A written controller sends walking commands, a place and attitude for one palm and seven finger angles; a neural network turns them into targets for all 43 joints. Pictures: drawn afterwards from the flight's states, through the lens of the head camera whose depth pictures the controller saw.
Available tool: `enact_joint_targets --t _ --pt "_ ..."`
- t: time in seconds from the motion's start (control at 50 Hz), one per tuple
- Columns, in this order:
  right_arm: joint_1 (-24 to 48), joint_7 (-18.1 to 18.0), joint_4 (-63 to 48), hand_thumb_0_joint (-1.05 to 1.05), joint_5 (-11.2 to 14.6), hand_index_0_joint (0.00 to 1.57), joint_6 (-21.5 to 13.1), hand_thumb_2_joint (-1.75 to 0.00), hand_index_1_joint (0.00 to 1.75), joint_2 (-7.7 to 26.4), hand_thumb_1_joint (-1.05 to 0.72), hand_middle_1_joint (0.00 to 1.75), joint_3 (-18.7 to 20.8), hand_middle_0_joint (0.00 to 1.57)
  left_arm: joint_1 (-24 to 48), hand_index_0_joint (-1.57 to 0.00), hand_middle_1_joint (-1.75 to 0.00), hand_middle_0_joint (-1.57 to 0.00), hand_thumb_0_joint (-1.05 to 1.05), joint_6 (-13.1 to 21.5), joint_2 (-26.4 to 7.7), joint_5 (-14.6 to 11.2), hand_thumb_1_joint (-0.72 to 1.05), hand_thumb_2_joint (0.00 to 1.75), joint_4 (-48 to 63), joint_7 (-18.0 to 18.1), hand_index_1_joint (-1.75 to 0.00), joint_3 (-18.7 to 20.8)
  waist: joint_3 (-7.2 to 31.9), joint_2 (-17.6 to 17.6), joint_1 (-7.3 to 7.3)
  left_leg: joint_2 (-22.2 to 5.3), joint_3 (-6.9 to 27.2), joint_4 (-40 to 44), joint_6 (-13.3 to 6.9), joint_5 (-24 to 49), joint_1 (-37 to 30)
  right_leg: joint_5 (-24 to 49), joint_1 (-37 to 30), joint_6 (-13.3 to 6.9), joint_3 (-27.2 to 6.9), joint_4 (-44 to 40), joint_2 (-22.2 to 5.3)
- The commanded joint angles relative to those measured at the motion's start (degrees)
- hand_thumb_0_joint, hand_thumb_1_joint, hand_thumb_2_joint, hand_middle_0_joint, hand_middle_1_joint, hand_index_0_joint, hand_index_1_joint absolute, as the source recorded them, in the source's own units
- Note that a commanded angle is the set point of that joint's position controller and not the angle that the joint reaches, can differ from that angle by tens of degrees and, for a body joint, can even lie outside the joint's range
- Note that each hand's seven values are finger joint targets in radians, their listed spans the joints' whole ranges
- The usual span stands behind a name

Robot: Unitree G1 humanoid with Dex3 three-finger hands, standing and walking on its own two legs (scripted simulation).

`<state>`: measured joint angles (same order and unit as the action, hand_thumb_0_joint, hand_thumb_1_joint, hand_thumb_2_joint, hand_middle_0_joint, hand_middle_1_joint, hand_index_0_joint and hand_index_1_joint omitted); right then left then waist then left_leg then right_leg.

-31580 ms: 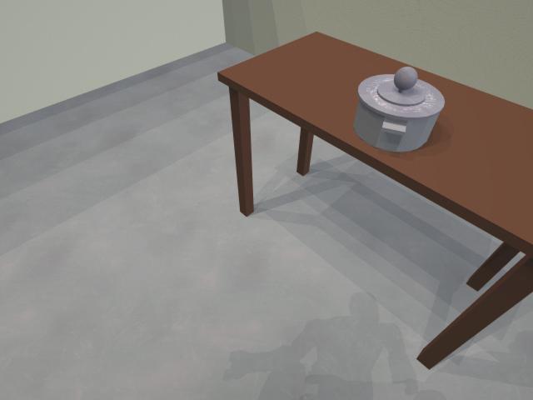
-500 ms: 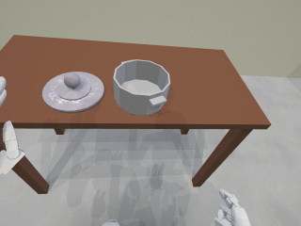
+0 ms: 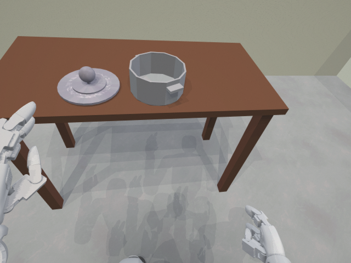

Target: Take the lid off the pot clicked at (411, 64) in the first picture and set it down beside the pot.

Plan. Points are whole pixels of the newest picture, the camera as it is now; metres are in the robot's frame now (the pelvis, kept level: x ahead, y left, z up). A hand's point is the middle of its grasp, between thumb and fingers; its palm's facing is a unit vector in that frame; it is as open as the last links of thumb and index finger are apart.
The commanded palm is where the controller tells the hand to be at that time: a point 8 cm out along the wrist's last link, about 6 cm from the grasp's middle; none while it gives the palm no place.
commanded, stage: stop stepping back and stand still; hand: left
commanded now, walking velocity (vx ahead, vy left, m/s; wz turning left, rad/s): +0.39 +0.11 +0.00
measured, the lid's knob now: (87, 74) +0.67 +0.33 +0.04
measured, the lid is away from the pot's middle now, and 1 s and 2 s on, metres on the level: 0.24 0.24 0.24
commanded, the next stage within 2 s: let the arm hang, fingers relaxed in 0.92 s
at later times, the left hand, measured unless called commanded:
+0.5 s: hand out of the picture +0.03 +0.23 +0.18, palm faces +0.32 -0.84 -0.44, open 7.5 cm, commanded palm -0.02 +0.28 +0.19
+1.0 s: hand out of the picture -0.06 +0.20 -0.14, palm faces +0.00 -0.99 -0.14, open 7.4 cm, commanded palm none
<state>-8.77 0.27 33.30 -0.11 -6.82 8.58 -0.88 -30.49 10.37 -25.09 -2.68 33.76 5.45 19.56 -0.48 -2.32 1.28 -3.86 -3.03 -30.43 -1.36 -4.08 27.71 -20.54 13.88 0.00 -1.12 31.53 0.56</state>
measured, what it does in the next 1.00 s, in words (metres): walks backwards: left foot, then right foot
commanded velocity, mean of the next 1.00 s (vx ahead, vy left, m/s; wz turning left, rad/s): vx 0.21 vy -0.04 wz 0.00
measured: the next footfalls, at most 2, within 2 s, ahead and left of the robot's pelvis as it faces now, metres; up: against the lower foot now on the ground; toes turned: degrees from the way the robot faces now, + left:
left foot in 0.20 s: +0.02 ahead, +0.12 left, +0.00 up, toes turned -2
right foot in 0.40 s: -0.09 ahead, -0.12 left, +0.00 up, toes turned -2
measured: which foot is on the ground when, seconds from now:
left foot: down 0.00-0.02, up 0.04-0.18, down 0.20-0.38, up 0.40-0.62, down 0.64-1.00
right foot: down 0.00-0.20, up 0.22-0.38, down 0.40-0.64, up 0.66-1.00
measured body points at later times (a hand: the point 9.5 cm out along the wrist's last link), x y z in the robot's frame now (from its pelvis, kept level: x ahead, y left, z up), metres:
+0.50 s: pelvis -0.13 +0.00 +0.00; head -0.17 +0.03 +0.44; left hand +0.01 +0.27 +0.20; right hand -0.01 -0.24 -0.09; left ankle -0.10 +0.10 -0.65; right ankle -0.13 -0.11 -0.72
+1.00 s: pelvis -0.15 +0.02 +0.01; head -0.15 +0.05 +0.46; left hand -0.06 +0.25 -0.13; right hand -0.08 -0.22 -0.11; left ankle -0.12 +0.13 -0.72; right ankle -0.10 -0.14 -0.70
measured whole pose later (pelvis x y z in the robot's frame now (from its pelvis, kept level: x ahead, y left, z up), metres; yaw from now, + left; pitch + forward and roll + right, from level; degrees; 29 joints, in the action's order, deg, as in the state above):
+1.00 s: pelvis -0.15 +0.02 +0.01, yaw +4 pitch +1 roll -1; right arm -17.1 0.5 47.7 -2.2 -0.6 9.7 1.1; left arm -15.9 -5.0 -12.0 1.7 -41.9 -2.2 0.9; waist 1.4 -2.5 3.3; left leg -1.9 -3.1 -31.4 -1.4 -12.9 19.6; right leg -21.0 25.3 0.6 -1.9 42.7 -2.1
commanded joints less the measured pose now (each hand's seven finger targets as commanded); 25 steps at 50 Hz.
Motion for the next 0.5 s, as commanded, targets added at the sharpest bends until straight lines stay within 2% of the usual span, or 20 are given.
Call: enact_joint_targets --t 0.0,0.02,0.04,0.06,0.1,0.14,0.16,0.18,0.2,0.22,0.26,0.28,0.32,0.34,0.36,0.38,0.4,0.42,0.44,0.48 --pt "2.0 -2.0 -12.0 0.0 1.0 0.2 -0.9 -0.9 0.3 9.2 -0.9 0.3 4.1 0.2 -5.6 -0.2 -0.3 -0.2 0.0 6.6 -15.1 -0.2 0.9 0.9 23.9 2.5 -0.3 13.7 9.2 -5.6 -1.0 6.8 -2.1 -26.8 3.5 -26.0 -8.4 -16.6 12.7 -9.4 -13.1 -19.6 -17.0" --pt "1.3 -2.0 -10.5 0.0 1.0 0.2 0.2 -0.9 0.3 9.1 -0.9 0.3 5.1 0.2 -6.3 -0.2 -0.3 -0.2 0.0 5.4 -12.5 0.2 0.9 0.9 21.7 2.8 -0.3 12.2 5.9 -12.7 -0.31 5.7 3.4 -38.3 2.6 -20.5 -9.8 -18.0 22.4 -11.9 -20.0 -21.7 -21.6" --pt "0.9 -2.0 -9.6 0.0 1.0 0.2 1.5 -0.9 0.3 8.7 -0.9 0.3 4.8 0.2 -5.3 -0.2 -0.3 -0.2 0.0 4.7 -10.3 0.0 0.9 0.9 20.8 2.8 -0.3 11.0 5.0 -10.0 1.53 3.3 6.3 -44.9 2.0 -18.0 -11.9 -14.3 28.0 -10.9 -14.9 -17.6 -20.1" --pt "1.4 -2.4 -10.8 0.0 1.3 0.2 1.9 -0.9 0.3 7.8 -0.9 0.3 4.1 0.2 -3.7 -0.2 -0.3 -0.2 0.0 4.1 -9.1 -0.7 0.9 0.9 20.1 3.3 -0.3 10.4 4.1 -8.5 2.26 1.1 7.4 -41.7 1.3 -19.9 -13.5 -15.0 30.2 -8.5 -9.8 -15.5 -19.0" --pt "3.7 -3.4 -11.8 0.0 1.2 0.2 1.3 -0.9 0.3 8.9 -0.9 0.3 3.0 0.2 2.3 -0.2 -0.3 -0.2 0.0 3.9 -6.6 -0.2 0.9 0.9 14.7 3.1 -0.3 6.9 -4.1 -3.1 1.9 -0.9 6.6 -23.3 0.1 -20.7 -13.4 -16.1 33.3 -4.4 -2.7 -11.5 -15.4" --pt "0.1 -4.0 -9.0 0.0 1.9 0.2 -1.1 -0.9 0.3 10.6 -0.9 0.3 2.5 0.2 6.8 -0.2 -0.3 -0.2 0.0 5.5 -5.8 0.1 0.9 0.9 7.0 3.3 -0.3 6.9 -3.7 3.8 1.76 -0.8 6.2 2.1 -1.5 -26.4 -9.2 -16.5 22.1 -1.7 3.3 1.3 -8.8" --pt "-0.4 -4.3 -9.5 0.0 2.0 0.2 -2.5 -0.9 0.3 12.6 -0.9 0.3 3.0 0.2 9.1 -0.2 -0.3 -0.2 0.0 6.2 -4.8 -0.1 0.9 0.9 8.0 3.5 -0.3 6.3 -3.9 16.1 1.84 -5.7 18.0 15.3 -4.5 -39.1 -1.8 -13.2 15.4 0.1 6.9 17.2 -0.7" --pt "-0.1 -4.1 -10.0 0.0 2.2 0.2 -3.8 -0.9 0.3 12.7 -0.9 0.3 3.7 0.2 12.3 -0.2 -0.3 -0.2 0.0 6.6 -7.1 0.7 0.9 0.9 10.0 3.5 -0.3 7.8 -2.9 21.3 1.41 -11.0 26.9 21.2 -9.5 -42.3 5.9 -10.1 12.0 1.5 5.9 36.7 4.3" --pt "0.3 -3.4 -9.2 0.0 2.2 0.2 -4.3 -0.9 0.3 11.3 -0.9 0.3 4.3 0.2 10.4 -0.2 -0.3 -0.2 0.0 7.4 -7.6 0.7 0.9 0.9 7.4 2.9 -0.3 8.3 -1.3 22.7 1.07 -13.4 33.8 24.1 -11.5 -49.5 8.6 -9.0 14.3 1.5 2.3 49.4 4.1" --pt "1.1 -2.0 -8.5 0.0 2.4 0.2 -4.3 -0.9 0.3 9.3 -0.9 0.3 4.2 0.2 9.6 -0.2 -0.3 -0.2 0.0 6.8 -8.9 1.5 0.9 0.9 9.0 2.8 -0.3 9.4 -1.1 20.6 0.65 -12.4 35.3 23.1 -10.7 -49.4 8.3 -6.2 17.8 0.7 -1.4 51.8 1.4" --pt "2.6 -0.8 -8.3 0.0 1.9 0.2 -3.9 -0.9 0.3 8.9 -0.9 0.3 3.9 0.2 -1.5 -0.2 -0.3 -0.2 0.0 6.8 -6.6 0.9 0.9 0.9 10.2 2.9 -0.3 8.3 0.5 13.2 -1.49 -10.1 25.2 17.7 -8.5 -40.4 8.7 -6.7 10.5 -1.1 -1.0 35.0 -1.0" --pt "3.0 -0.8 -7.9 0.0 1.5 0.2 -3.5 -0.9 0.3 9.0 -0.9 0.3 3.5 0.2 -5.9 -0.2 -0.3 -0.2 0.0 6.8 -5.5 0.3 0.9 0.9 12.2 2.9 -0.3 7.3 2.1 14.9 -1.5 -8.9 19.6 16.5 -6.4 -37.9 9.1 -8.7 2.3 -1.7 1.8 22.3 -0.4" --pt "2.8 -1.0 -9.0 0.0 0.6 0.2 -3.2 -0.9 0.3 9.5 -0.9 0.3 2.9 0.2 -9.5 -0.2 -0.3 -0.2 0.0 6.4 -7.5 0.4 0.9 0.9 16.6 2.8 -0.3 8.7 5.4 18.1 -1.42 -5.6 14.8 10.5 -3.4 -35.3 11.4 -11.2 -11.6 -2.5 4.2 5.9 1.8" --pt "2.4 -1.0 -8.9 0.0 0.4 0.2 -3.0 -0.9 0.3 9.2 -0.9 0.3 2.9 0.2 -10.3 -0.2 -0.3 -0.2 0.0 6.2 -9.1 1.1 0.9 0.9 16.8 2.3 -0.3 10.1 6.4 11.0 -2.7 -1.7 9.9 -2.3 -2.0 -30.9 13.7 -7.8 -17.2 -3.0 1.5 -2.8 -0.1" --pt "0.7 -0.9 -8.3 0.0 0.7 0.2 -2.4 -0.9 0.3 8.3 -0.9 0.3 3.2 0.2 -7.4 -0.2 -0.3 -0.2 0.0 6.4 -10.4 1.7 0.9 0.9 17.7 1.6 -0.3 10.7 6.2 -5.6 -2.1 5.0 0.5 -24.8 -0.6 -23.0 11.8 0.1 -13.3 -4.3 -5.8 -13.6 -7.3" --pt "0.9 -1.4 -8.7 0.0 1.0 0.2 -2.1 -0.9 0.3 10.0 -0.9 0.3 4.1 0.2 -2.3 -0.2 -0.3 -0.2 0.0 6.7 -13.1 0.8 0.9 0.9 18.8 1.2 -0.3 12.3 5.8 -14.7 -0.86 7.9 -0.1 -43.8 0.5 -22.2 14.3 7.3 -6.5 -8.2 -17.2 -18.2 -16.2" --pt "-0.4 -1.7 -9.1 0.0 0.1 0.2 -2.7 -0.9 0.3 9.8 -0.9 0.3 3.1 0.2 -1.3 -0.2 -0.3 -0.2 0.0 6.4 -12.5 0.2 0.9 0.9 14.3 1.5 -0.3 13.5 4.1 -6.8 0.76 5.6 2.7 -49.4 0.7 -18.6 12.7 11.2 0.6 -9.8 -15.9 -17.3 -18.7" --pt "-1.7 -2.1 -7.8 0.0 1.3 0.2 -2.6 -0.9 0.3 9.5 -0.9 0.3 4.8 0.2 -1.5 -0.2 -0.3 -0.2 0.0 5.8 -10.1 -0.6 0.9 0.9 11.1 1.6 -0.3 12.2 3.4 -8.7 0.4 2.5 7.4 -46.7 0.5 -19.4 14.0 -15.7 4.3 -12.1 -26.7 -21.5 -21.8" --pt "-1.0 -2.2 -8.1 0.0 1.0 0.2 -2.3 -0.9 0.3 10.7 -0.9 0.3 5.2 0.2 -0.3 -0.2 -0.3 -0.2 0.0 6.3 -8.7 -0.9 0.9 0.9 10.6 1.2 -0.3 10.7 -3.5 -3.8 0.69 0.4 9.7 -45.4 0.7 -15.1 13.3 -22.6 11.8 -13.2 -29.9 -23.6 -22.2" --pt "-0.5 -3.0 -6.5 0.0 1.0 0.2 -1.4 -0.9 0.3 9.5 -0.9 0.3 4.1 0.2 1.7 -0.2 -0.3 -0.2 0.0 6.8 -7.0 -0.5 0.9 0.9 6.4 0.9 -0.3 8.9 -5.5 -0.1 0.79 -1.1 7.4 -35.8 0.1 -14.6 7.4 -19.9 15.3 -11.6 -20.1 -22.0 -19.6"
